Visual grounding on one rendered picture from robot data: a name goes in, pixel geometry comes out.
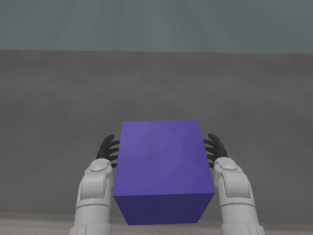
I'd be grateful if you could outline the right robot forearm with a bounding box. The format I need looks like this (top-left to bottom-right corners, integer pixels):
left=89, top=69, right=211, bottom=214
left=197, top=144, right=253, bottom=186
left=213, top=157, right=265, bottom=235

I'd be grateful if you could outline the robot left hand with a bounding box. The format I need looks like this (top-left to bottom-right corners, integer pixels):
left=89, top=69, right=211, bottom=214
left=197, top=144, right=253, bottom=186
left=96, top=134, right=120, bottom=168

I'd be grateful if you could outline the carton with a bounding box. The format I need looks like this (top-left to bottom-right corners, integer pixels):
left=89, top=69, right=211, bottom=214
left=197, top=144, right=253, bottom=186
left=113, top=119, right=215, bottom=225

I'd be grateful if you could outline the left robot forearm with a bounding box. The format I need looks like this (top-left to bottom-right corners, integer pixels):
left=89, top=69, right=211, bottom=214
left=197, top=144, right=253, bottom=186
left=68, top=158, right=113, bottom=235

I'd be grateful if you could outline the robot right hand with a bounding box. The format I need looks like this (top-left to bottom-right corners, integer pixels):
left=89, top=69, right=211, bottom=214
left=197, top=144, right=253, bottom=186
left=203, top=133, right=228, bottom=168

